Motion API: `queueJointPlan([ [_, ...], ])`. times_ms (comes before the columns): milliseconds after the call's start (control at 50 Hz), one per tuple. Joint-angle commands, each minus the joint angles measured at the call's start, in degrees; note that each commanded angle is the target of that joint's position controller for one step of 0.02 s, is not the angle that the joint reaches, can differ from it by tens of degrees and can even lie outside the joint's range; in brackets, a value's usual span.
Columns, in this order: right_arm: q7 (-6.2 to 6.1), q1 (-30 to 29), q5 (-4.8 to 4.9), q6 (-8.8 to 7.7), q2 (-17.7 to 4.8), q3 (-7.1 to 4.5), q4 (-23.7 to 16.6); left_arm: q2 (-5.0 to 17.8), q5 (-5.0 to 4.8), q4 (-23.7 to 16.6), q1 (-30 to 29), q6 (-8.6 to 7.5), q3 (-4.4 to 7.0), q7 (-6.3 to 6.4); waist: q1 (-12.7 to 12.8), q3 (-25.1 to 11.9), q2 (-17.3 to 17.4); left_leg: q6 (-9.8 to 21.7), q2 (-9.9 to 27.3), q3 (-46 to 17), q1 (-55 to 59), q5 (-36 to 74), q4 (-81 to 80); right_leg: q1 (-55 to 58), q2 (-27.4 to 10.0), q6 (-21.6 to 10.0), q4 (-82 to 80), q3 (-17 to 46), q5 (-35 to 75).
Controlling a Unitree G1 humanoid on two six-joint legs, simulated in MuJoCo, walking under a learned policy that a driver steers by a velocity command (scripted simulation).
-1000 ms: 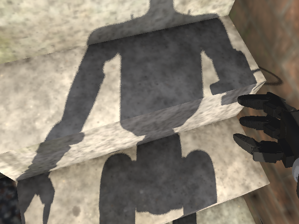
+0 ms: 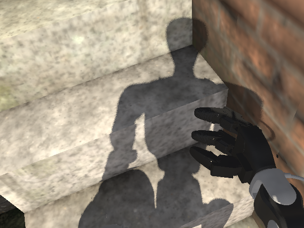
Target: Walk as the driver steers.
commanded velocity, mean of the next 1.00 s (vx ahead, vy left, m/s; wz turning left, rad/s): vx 0.62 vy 0.48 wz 0.17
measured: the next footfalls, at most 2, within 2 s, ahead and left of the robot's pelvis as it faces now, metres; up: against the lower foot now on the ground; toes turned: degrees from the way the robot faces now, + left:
left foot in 0.16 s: +0.04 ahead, +0.18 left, +0.22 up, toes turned +11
left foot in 0.46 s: +0.08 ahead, +0.26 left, +0.22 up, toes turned +14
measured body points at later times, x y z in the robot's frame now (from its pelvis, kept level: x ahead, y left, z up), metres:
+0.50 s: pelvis +0.00 +0.11 +0.04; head +0.06 +0.09 +0.48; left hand -0.20 +0.36 -0.05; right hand +0.30 +0.02 -0.02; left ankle +0.04 +0.25 -0.53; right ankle -0.06 -0.07 -0.72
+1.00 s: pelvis +0.11 +0.12 +0.16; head +0.08 +0.07 +0.61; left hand +0.05 +0.48 +0.10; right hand +0.38 -0.07 +0.14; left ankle +0.03 +0.26 -0.51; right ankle +0.13 +0.09 -0.54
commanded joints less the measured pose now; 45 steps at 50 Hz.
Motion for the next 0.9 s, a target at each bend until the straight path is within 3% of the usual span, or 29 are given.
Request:
queueJointPlan([
  [20,0.34,-9.91,1.84,4.66,-2.47,-1.59,-9.86,29.48,0.76,-7.66,8.14,0.07,9.77,5.20,-5.23,-5.80,-6.58,-1.58,0.74,-8.36,-20.38,-4.40,-8.72,19.38,-31.66,0.58,-6.62,30.30,46.93],
  [40,1.40,-15.22,0.19,5.14,-1.01,-0.96,-9.61,25.76,1.59,-5.61,11.90,-1.41,8.56,6.38,-2.04,0.60,-6.22,-1.68,-3.00,-8.69,-27.95,-4.39,-5.11,22.46,-32.28,-1.86,-13.25,25.88,34.40],
  [60,2.17,-17.92,-1.96,5.38,-1.38,-1.20,-8.53,20.90,1.08,-6.04,10.81,-2.96,6.74,7.05,-1.42,2.34,-4.10,-1.60,-2.75,-9.40,-31.32,-1.13,-5.02,25.83,-30.07,-1.97,-12.65,19.73,33.16],
  [80,2.29,-14.38,-3.09,5.63,-2.04,-1.32,-7.32,17.03,0.57,-6.94,5.39,-3.64,5.03,7.16,-3.86,-1.14,-5.72,-2.35,-2.50,-8.23,-25.75,0.85,-7.42,25.45,-26.92,-1.36,-11.36,12.72,38.38],
  [120,3.29,-11.14,-4.88,5.47,0.17,-0.05,-4.83,16.07,-0.65,-6.14,7.67,-3.64,5.18,7.59,-2.36,-3.91,-7.10,-1.58,-3.34,-2.25,-14.90,1.21,-14.23,21.71,-22.84,-0.77,-13.87,3.34,45.87],
  [180,2.60,-5.01,-4.01,5.45,3.26,1.68,-2.35,16.86,-1.23,-6.36,4.06,-1.77,4.89,7.00,-4.43,-7.88,-9.61,1.35,-8.66,3.89,7.40,-6.71,-28.53,13.44,-17.85,0.01,-15.24,-6.27,67.02],
  [200,-1.42,7.40,-11.16,4.05,2.50,0.04,6.12,15.83,2.26,3.90,15.19,-5.51,5.71,4.63,4.65,-15.13,-19.36,2.74,-10.34,5.10,8.03,-14.81,-31.68,28.64,-19.10,-3.30,-11.07,-9.19,40.12],
  [240,-2.35,-1.30,-12.59,3.63,2.28,-0.89,3.12,13.50,2.30,10.25,27.56,-6.95,5.08,3.58,11.93,-9.72,-20.58,2.32,-10.42,7.43,3.45,-15.21,-36.46,32.56,-23.02,-5.70,-16.32,-4.80,17.78],
  [260,-2.46,-4.46,-13.49,3.09,1.59,-1.69,1.22,16.00,2.02,12.17,32.26,-6.53,6.01,4.37,13.68,-6.58,-21.73,1.52,-9.54,5.53,-5.42,-13.71,-29.57,37.14,-26.80,-6.20,-16.91,-1.08,12.31],
  [280,-1.99,-4.23,-13.45,2.70,1.37,-2.01,-0.34,17.34,3.00,12.40,30.45,-6.56,6.27,4.37,11.25,-4.23,-22.45,0.80,-7.07,1.75,-11.91,-10.81,-22.60,38.19,-29.34,-5.79,-16.70,0.78,10.15],
  [340,-0.99,2.14,-10.22,1.71,-0.96,-1.93,-2.38,20.66,5.62,11.84,16.42,-8.41,6.93,1.40,2.52,1.16,-17.01,0.04,-3.32,0.07,-12.86,-9.41,-15.24,28.74,-33.08,-7.22,-23.70,-1.50,10.32],
  [360,-1.00,2.00,-10.29,1.41,-1.59,-1.47,-3.89,22.12,5.26,11.74,13.51,-9.17,7.08,1.00,1.75,2.03,-16.07,0.51,-2.91,0.22,-9.46,-8.54,-17.04,24.92,-33.01,-6.24,-25.01,-4.29,14.50],
  [400,-1.79,3.33,-7.96,2.22,1.70,0.27,-4.83,20.43,4.16,13.03,8.57,-8.90,6.13,0.04,-0.17,4.43,-15.36,2.79,-3.09,3.86,0.78,-9.85,-25.08,16.35,-30.25,-5.00,-28.44,-12.97,24.49],
  [420,-1.69,6.96,-9.26,3.07,-1.30,-1.12,-3.15,19.78,3.65,14.58,10.95,-7.98,5.57,-1.10,0.22,1.38,-11.46,3.67,-9.38,9.29,10.01,-15.66,-23.98,14.16,-28.41,-3.58,-19.01,-16.62,47.82],
  [440,-1.36,10.10,-8.32,3.39,-1.98,-1.01,-1.26,18.73,1.91,14.46,10.39,-8.10,4.24,-1.73,-1.64,-3.84,-12.90,5.77,-12.27,9.53,23.15,-18.67,-35.03,10.11,-25.56,-2.51,-9.11,-19.83,77.16],
  [460,-1.58,24.85,-8.22,4.06,-5.85,-2.67,4.15,23.77,0.77,11.08,6.86,-9.20,4.64,-2.40,-7.06,-16.70,-13.77,5.69,-16.60,6.87,40.96,-16.11,-38.64,6.39,-27.57,-6.04,1.01,-16.33,96.78],
  [480,-1.21,35.81,-8.00,4.50,-8.51,-4.08,8.90,27.97,-0.39,8.27,5.39,-10.32,6.08,-3.38,-9.61,-23.42,-13.85,6.60,-19.34,0.83,51.40,-19.85,-47.19,3.41,-26.47,-6.95,12.47,-13.31,88.94],
  [500,-0.65,40.14,-8.08,4.18,-11.40,-5.54,11.33,26.91,-0.20,5.70,-0.53,-10.14,6.27,-4.52,-12.66,-24.25,-7.59,8.65,-18.48,-11.09,56.65,-21.23,-62.42,-7.08,-19.30,-5.23,21.46,-11.77,46.94],
  [520,-1.57,35.93,-8.68,3.31,-18.80,-8.25,10.01,18.79,0.13,0.42,-9.22,-9.25,4.42,-5.47,-13.34,-19.94,7.08,12.02,-9.82,-33.93,56.07,-38.08,-83.69,-24.06,-6.96,-2.17,43.57,-8.07,6.02],
  [540,-3.15,23.46,-6.65,0.91,-19.92,-9.03,6.52,8.78,1.56,-3.77,-12.78,-8.25,2.53,-6.81,-9.56,-14.06,7.19,11.20,-1.10,-47.16,38.95,-44.16,-89.61,-31.36,-1.97,0.11,76.46,3.26,0.30],
  [560,-4.94,16.85,-6.85,-0.47,-18.06,-6.79,6.60,2.85,2.07,-7.62,-17.51,-7.69,1.30,-7.09,-5.80,-10.86,8.71,8.29,0.65,-44.03,29.60,-34.92,-89.05,-33.51,1.43,0.28,93.87,12.16,3.46],
  [580,-6.38,14.45,-8.64,-1.25,-16.01,-5.50,7.31,1.32,2.22,-9.78,-16.22,-7.74,1.13,-6.53,-2.75,-5.43,9.54,5.81,1.46,-37.82,24.10,-32.39,-88.53,-37.38,3.54,2.43,102.09,15.23,5.73],
  [620,-7.34,13.95,-10.31,-2.23,-12.74,-5.15,10.66,4.63,3.48,-7.39,-8.14,-7.71,2.29,-5.75,2.17,1.70,2.99,7.19,3.34,-31.84,19.31,-28.65,-87.79,-42.31,3.24,6.54,108.11,9.88,4.65],
  [660,-7.71,11.49,-10.67,-2.74,-10.96,-4.96,10.60,6.99,2.77,-4.93,-3.81,-6.85,3.49,-5.57,4.37,2.45,1.58,8.55,4.61,-26.49,19.55,-21.73,-89.23,-44.06,3.56,9.77,112.67,7.90,2.31],
  [720,-8.93,13.23,-11.37,-5.01,-15.53,-6.24,10.65,11.39,1.55,-4.97,-5.42,-4.50,5.45,-6.53,5.30,6.49,-2.64,6.48,8.30,-19.19,22.20,-17.07,-96.78,-42.92,1.37,11.29,102.75,8.01,3.07],
  [740,-8.80,13.68,-10.53,-5.34,-15.84,-6.32,9.96,12.77,1.38,-4.49,-4.82,-4.60,5.83,-7.08,4.90,7.01,-3.85,6.59,8.59,-15.74,23.38,-15.57,-99.19,-41.04,1.44,11.37,99.51,6.40,2.69],
  [800,-8.09,15.20,-12.21,-8.31,-18.15,-7.02,10.30,16.89,1.07,-3.87,-4.77,-4.29,8.00,-8.25,5.67,4.75,-5.49,3.92,8.27,-2.00,31.86,-10.85,-106.00,-33.98,0.43,8.50,83.54,1.30,5.27],
  [860,-7.86,9.06,-13.45,-7.93,-14.48,-5.73,9.61,14.55,2.48,-2.13,-0.16,-2.69,7.83,-6.24,8.63,0.81,-1.93,0.08,4.56,9.47,40.97,-12.53,-102.72,-25.91,-2.55,3.33,57.42,-5.48,0.78],
  [900,-7.02,12.22,-13.82,-8.33,-11.45,-4.87,10.20,12.23,2.54,-2.26,-2.97,-3.15,7.03,-6.82,5.84,4.09,-2.96,1.26,3.63,12.06,45.51,-12.91,-96.21,-22.64,-5.59,0.50,33.98,-6.91,2.79],
])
